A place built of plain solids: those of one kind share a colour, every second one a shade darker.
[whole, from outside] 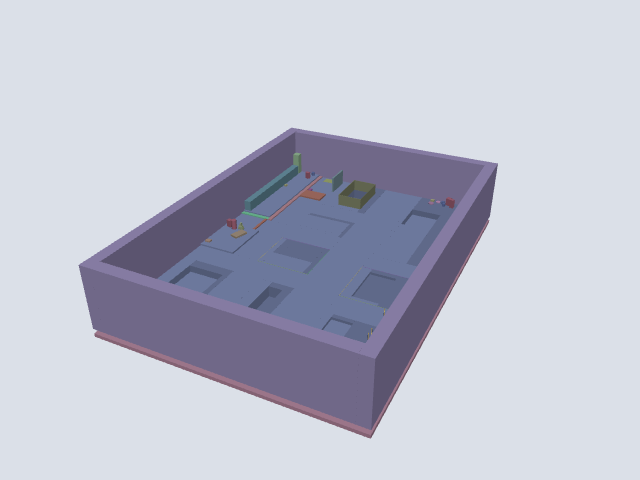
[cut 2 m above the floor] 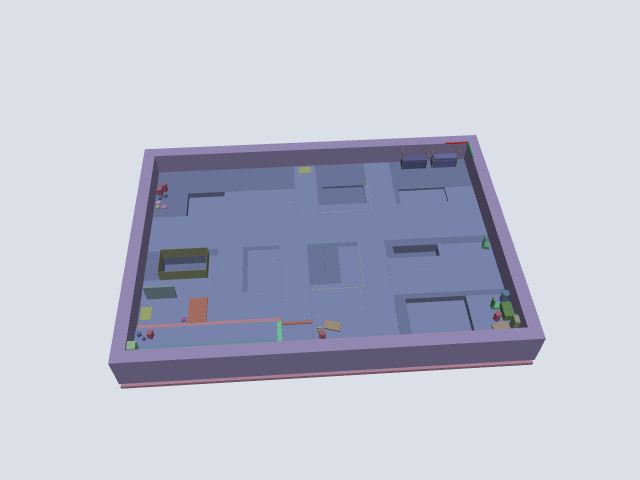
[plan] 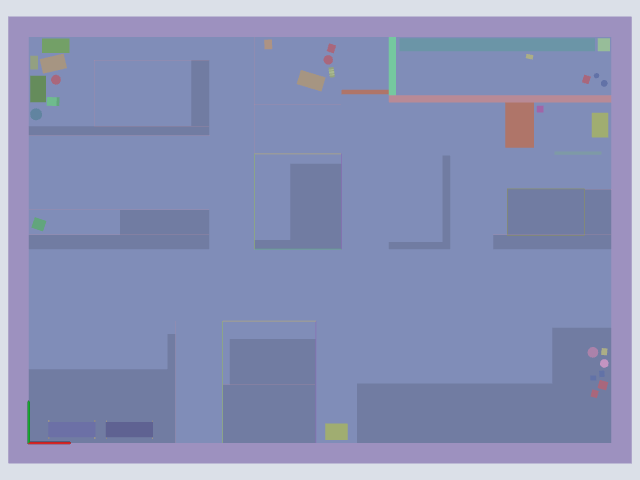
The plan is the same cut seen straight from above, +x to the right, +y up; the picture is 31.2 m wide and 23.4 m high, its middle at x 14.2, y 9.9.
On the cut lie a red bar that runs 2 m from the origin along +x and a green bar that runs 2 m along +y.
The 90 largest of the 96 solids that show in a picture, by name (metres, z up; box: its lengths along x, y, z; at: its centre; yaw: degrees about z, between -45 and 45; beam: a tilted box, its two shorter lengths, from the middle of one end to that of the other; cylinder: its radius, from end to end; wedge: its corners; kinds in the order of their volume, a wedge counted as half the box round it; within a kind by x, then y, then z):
{
 "floor_1": {"box": [2.55, 1.72, 1.32], "at": [1.27, 4.46, -0.66]},
 "floor_2": {"box": [3.2, 3.22, 1.32], "at": [1.6, 17.06, -0.66]},
 "floor_3": {"box": [4.45, 1.22, 1.32], "at": [2.23, 10.76, -0.66]},
 "floor_4": {"box": [7.15, 3.6, 1.32], "at": [3.58, 1.8, -0.66]},
 "floor_5": {"box": [7.15, 0.63, 1.32], "at": [3.58, 5.63, -0.66]},
 "floor_6": {"box": [8.8, 0.7, 1.32], "at": [4.4, 9.8, -0.66]},
 "floor_7": {"box": [8.8, 1.03, 1.32], "at": [4.4, 11.88, -0.66]},
 "floor_8": {"box": [8.8, 2.6, 1.0], "at": [4.4, 13.7, -0.5]},
 "floor_9": {"box": [8.8, 0.45, 1.32], "at": [4.4, 15.22, -0.66]},
 "floor_10": {"box": [8.8, 1.13, 1.32], "at": [4.4, 19.23, -0.66]},
 "floor_11": {"box": [4.22, 1.72, 1.1], "at": [4.66, 4.46, -0.77]},
 "floor_12": {"box": [4.72, 3.22, 0.72], "at": [5.56, 17.06, -0.96]},
 "floor_13": {"box": [3.72, 1.22, 0.37], "at": [6.31, 10.76, -1.14]},
 "floor_14": {"box": [0.38, 1.72, 1.32], "at": [6.96, 4.46, -0.66]},
 "floor_15": {"box": [2.3, 5.95, 1.0], "at": [8.3, 2.98, -0.5]},
 "floor_16": {"box": [0.88, 3.22, 1.32], "at": [8.36, 17.06, -0.66]},
 "floor_17": {"box": [0.63, 1.22, 1.32], "at": [8.48, 10.76, -0.66]},
 "floor_18": {"box": [0.35, 2.22, 1.32], "at": [9.62, 3.96, -0.66]},
 "floor_19": {"box": [2.2, 10.35, 1.0], "at": [9.9, 14.62, -0.5]},
 "floor_20": {"box": [3.72, 2.22, 1.11], "at": [11.66, 3.96, -0.77]},
 "floor_21": {"box": [4.55, 2.85, 1.32], "at": [11.72, 1.43, -0.66]},
 "floor_22": {"box": [4.55, 0.88, 1.32], "at": [11.72, 5.51, -0.66]},
 "floor_23": {"box": [1.75, 3.72, 1.32], "at": [11.88, 11.76, -0.66]},
 "floor_24": {"box": [4.25, 0.45, 1.32], "at": [13.12, 9.68, -0.66]},
 "floor_25": {"box": [4.25, 0.48, 1.32], "at": [13.12, 13.86, -0.66]},
 "floor_26": {"box": [4.25, 2.4, 1.0], "at": [13.12, 15.3, -0.5]},
 "floor_27": {"box": [4.25, 3.3, 1.15], "at": [13.12, 18.15, -0.42]},
 "floor_28": {"box": [1.22, 3.72, 1.32], "at": [13.36, 11.76, -0.66]},
 "floor_29": {"box": [0.48, 2.22, 1.32], "at": [13.76, 3.96, -0.66]},
 "floor_30": {"box": [28.4, 3.5, 1.0], "at": [14.2, 7.7, -0.5]},
 "floor_31": {"box": [1.28, 3.72, 1.32], "at": [14.61, 11.76, -0.66]},
 "floor_32": {"box": [2.0, 5.95, 1.0], "at": [15.0, 2.98, -0.5]},
 "floor_33": {"box": [2.3, 10.35, 1.0], "at": [16.4, 14.62, -0.5]},
 "floor_34": {"box": [0.4, 4.22, 1.32], "at": [17.75, 11.91, -0.66]},
 "floor_35": {"box": [3.0, 0.35, 1.32], "at": [19.05, 9.62, -0.66]},
 "floor_36": {"box": [3.0, 0.38, 1.32], "at": [19.05, 14.21, -0.66]},
 "floor_37": {"box": [2.22, 4.22, 1.32], "at": [19.06, 11.91, -0.66]},
 "floor_38": {"box": [6.3, 2.72, 1.32], "at": [19.15, 4.26, -0.66]},
 "floor_39": {"box": [0.38, 4.22, 1.32], "at": [20.36, 11.91, -0.66]},
 "floor_40": {"box": [2.1, 4.95, 1.0], "at": [21.6, 11.93, -0.5]},
 "floor_41": {"box": [12.4, 2.9, 1.32], "at": [22.2, 1.45, -0.66]},
 "floor_42": {"box": [12.4, 0.33, 1.32], "at": [22.2, 5.79, -0.66]},
 "floor_43": {"box": [10.85, 2.2, 1.0], "at": [22.98, 15.5, -0.5]},
 "floor_44": {"box": [0.7, 2.22, 1.32], "at": [23.0, 11.26, -0.66]},
 "floor_45": {"box": [10.5, 2.85, 1.2], "at": [23.15, 18.38, -0.4]},
 "floor_46": {"box": [3.22, 2.72, 0.77], "at": [23.91, 4.26, -0.94]},
 "floor_47": {"box": [3.72, 2.22, 0.41], "at": [25.21, 11.26, -1.11]},
 "floor_48": {"box": [5.75, 0.7, 1.32], "at": [25.52, 9.8, -0.66]},
 "floor_49": {"box": [5.75, 2.03, 1.32], "at": [25.52, 13.38, -0.66]},
 "floor_50": {"box": [2.88, 2.72, 1.32], "at": [26.96, 4.26, -0.66]},
 "floor_51": {"box": [1.33, 2.22, 1.32], "at": [27.73, 11.26, -0.66]},
 "wall_1": {"box": [1.0, 19.8, 5.5], "at": [-0.5, 9.9, 1.75]},
 "wall_2": {"box": [30.4, 1.0, 5.5], "at": [14.2, -0.5, 1.75]},
 "wall_3": {"box": [30.4, 1.0, 5.5], "at": [14.2, 20.3, 1.75]},
 "wall_4": {"box": [1.0, 19.8, 5.5], "at": [28.9, 9.9, 1.75]},
 "floor_base_1": {"box": [30.4, 21.8, 0.3], "at": [14.2, 9.9, -1.57]},
 "counter_1": {"box": [9.54, 0.64, 0.94], "at": [22.84, 19.42, 0.67]},
 "step_terS_tread_1": {"box": [10.85, 0.35, 1.1], "at": [22.98, 16.77, -0.45]},
 "piece_1": {"box": [2.3, 0.75, 0.87], "at": [2.1, 0.66, 0.43]},
 "piece_2": {"box": [2.22, 0.67, 0.22], "at": [2.1, 0.66, 0.98]},
 "piece_3": {"box": [2.3, 0.75, 0.87], "at": [4.91, 0.66, 0.43]},
 "piece_4": {"box": [2.22, 0.67, 0.14], "at": [4.91, 0.66, 0.94]},
 "sack_pile_1": {"box": [0.77, 1.29, 0.62], "at": [0.46, 17.26, 0.31]},
 "sack_pile_2": {"box": [1.35, 0.71, 0.64], "at": [1.32, 19.38, 0.32]},
 "step_terW_tread_1": {"box": [0.35, 2.85, 1.1], "at": [17.73, 18.38, -0.45]},
 "tall_1": {"box": [0.6, 0.64, 2.05], "at": [28.04, 19.42, 1.23]},
 "bin_1": {"cylinder": 0.24, "from": [1.33, 17.71, 0.0], "to": [1.33, 17.71, 0.77]},
 "bin_2": {"cylinder": 0.23, "from": [14.6, 18.68, 0.15], "to": [14.6, 18.68, 1.0]},
 "bin_3": {"box": [0.36, 0.41, 0.67], "at": [14.76, 19.24, 0.48], "yaw": -17.9},
 "bin_4": {"box": [0.34, 0.4, 0.64], "at": [27.18, 17.73, 0.52], "yaw": -16.8},
 "bin_5": {"box": [0.33, 0.36, 0.81], "at": [27.59, 2.41, 0.41], "yaw": -16.0},
 "bin_6": {"box": [0.44, 0.42, 0.7], "at": [27.99, 2.83, 0.35], "yaw": -15.5},
 "step_hump_1": {"box": [2.3, 0.22, 0.15], "at": [16.4, 17.11, 0.03]},
 "step_hump_2": {"box": [1.4, 2.2, 0.2], "at": [23.93, 15.5, 0.05]},
 "screenN_1": {"box": [2.3, 0.16, 1.5], "at": [26.78, 14.13, 0.75]},
 "rail_1": {"box": [0.04, 2.22, 1.05], "at": [23.33, 11.26, 0.53]},
 "rail_2": {"box": [3.8, 0.04, 1.05], "at": [25.21, 10.13, 0.53]},
 "rail_3": {"box": [3.8, 0.04, 1.05], "at": [25.21, 12.39, 0.53]},
 "rail_4": {"box": [0.04, 2.22, 1.05], "at": [27.09, 11.26, 0.53]},
 "pallet_1": {"box": [1.2, 0.73, 0.2], "at": [1.2, 18.5, 0.05], "yaw": 13.2},
 "pallet_2": {"box": [1.26, 0.72, 0.17], "at": [13.77, 17.66, 0.23], "yaw": -16.9},
 "crate_stack_1": {"box": [0.39, 0.68, 1.24], "at": [0.27, 18.55, 0.62]},
 "barrel_1": {"cylinder": 0.29, "from": [0.36, 16.03, 0.0], "to": [0.36, 16.03, 0.94]},
 "hand_truck_1": {"box": [0.6, 0.54, 0.3], "at": [0.5, 10.66, 0.15], "yaw": -18.9},
 "hand_truck_2": {"box": [0.62, 0.43, 0.28], "at": [1.19, 16.65, 0.14], "yaw": -1.6},
 "low_mat_1": {"box": [1.1, 0.8, 0.06], "at": [15.0, 0.55, -0.02]},
 "low_mat_2": {"box": [0.8, 1.2, 0.06], "at": [27.85, 15.5, -0.02]},
 "hose_coil_1": {"cylinder": 0.26, "from": [27.5, 4.42, -0.05], "to": [27.5, 4.42, 0.09]},
 "hose_coil_2": {"cylinder": 0.21, "from": [28.06, 3.88, -0.05], "to": [28.06, 3.88, 0.08]},
 "carton_folded_1": {"box": [0.38, 0.47, 0.17], "at": [11.68, 19.43, 0.18], "yaw": 1.6}
}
